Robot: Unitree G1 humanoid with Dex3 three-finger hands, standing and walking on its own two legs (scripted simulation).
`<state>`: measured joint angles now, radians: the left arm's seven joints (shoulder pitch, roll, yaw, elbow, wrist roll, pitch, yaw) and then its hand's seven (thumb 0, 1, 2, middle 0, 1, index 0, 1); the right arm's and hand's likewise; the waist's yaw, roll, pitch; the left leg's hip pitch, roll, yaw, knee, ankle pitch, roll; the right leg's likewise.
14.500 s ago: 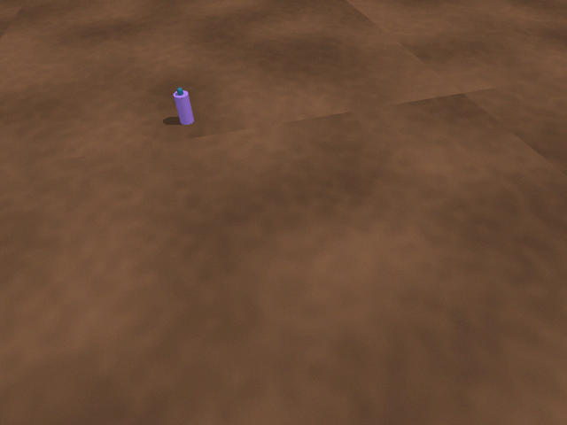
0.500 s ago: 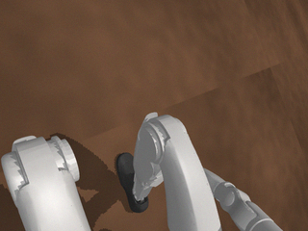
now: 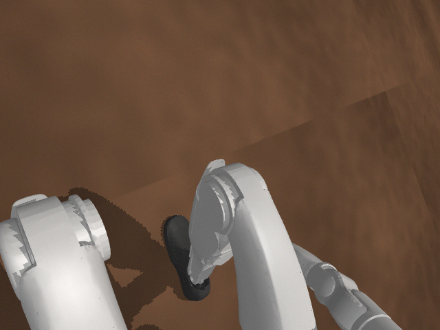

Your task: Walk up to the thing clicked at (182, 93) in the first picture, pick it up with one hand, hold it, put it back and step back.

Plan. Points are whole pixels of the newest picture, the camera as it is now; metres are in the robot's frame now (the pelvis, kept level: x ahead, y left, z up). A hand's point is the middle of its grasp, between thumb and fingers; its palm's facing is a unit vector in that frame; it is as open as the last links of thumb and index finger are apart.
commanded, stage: settle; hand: left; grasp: from the side
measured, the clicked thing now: out of the picture +0.45 +0.32 -0.17
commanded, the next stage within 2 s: lift in 1.76 s
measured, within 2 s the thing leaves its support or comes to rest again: leaves its support in 0.24 s
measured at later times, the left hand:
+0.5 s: hand out of the picture +0.40 +0.34 -0.09, palm faces +0.42 -0.91 -0.06, open 11.8 cm
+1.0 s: hand out of the picture +0.40 +0.33 -0.01, palm faces +0.38 -0.92 -0.07, open 11.8 cm
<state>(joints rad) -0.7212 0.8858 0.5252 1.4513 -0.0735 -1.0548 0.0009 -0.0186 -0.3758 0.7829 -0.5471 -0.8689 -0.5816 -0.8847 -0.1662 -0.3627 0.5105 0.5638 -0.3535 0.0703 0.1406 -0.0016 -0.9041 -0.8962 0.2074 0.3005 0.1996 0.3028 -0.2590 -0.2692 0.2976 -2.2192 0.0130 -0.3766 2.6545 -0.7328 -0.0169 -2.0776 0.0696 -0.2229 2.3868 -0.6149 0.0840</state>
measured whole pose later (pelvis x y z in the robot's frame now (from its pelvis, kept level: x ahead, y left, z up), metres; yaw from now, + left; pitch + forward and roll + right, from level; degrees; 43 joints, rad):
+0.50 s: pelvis +0.00 -0.01 +0.03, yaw +3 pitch +21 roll -15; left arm -0.56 0.69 0.49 0.96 -0.08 -0.74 -0.06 -0.02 -0.53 0.95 -0.57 -0.93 -0.61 -0.95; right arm -0.05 -0.33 0.31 0.59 -0.25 0.09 0.12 0.00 -0.93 -0.90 0.21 0.30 0.20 0.30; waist -0.18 -0.15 0.13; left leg -2.22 0.00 -0.30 2.53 -0.71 -0.02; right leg -2.08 0.02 -0.18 2.33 -0.64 0.05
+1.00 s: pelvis +0.02 -0.02 +0.06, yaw +9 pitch +31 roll -9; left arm -0.54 0.51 0.46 0.82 -0.13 -0.57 -0.16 -0.03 -0.57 1.01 -0.59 -0.94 -0.62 -0.95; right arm 0.07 -0.29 0.13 0.66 -0.11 0.06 0.08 0.00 -0.91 -0.90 0.21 0.30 0.20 0.30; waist -0.15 -0.05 -0.04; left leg -2.22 0.01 -0.17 2.39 -0.72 -0.03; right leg -2.14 -0.01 -0.09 2.29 -0.69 0.04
